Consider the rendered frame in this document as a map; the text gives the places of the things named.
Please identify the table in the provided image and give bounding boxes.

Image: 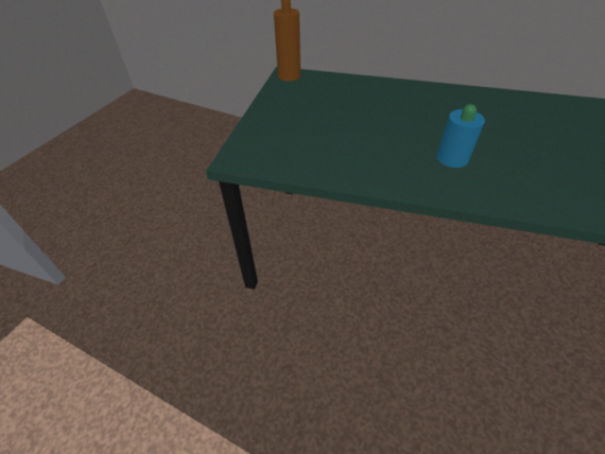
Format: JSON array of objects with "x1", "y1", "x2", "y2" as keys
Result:
[{"x1": 206, "y1": 66, "x2": 605, "y2": 289}]

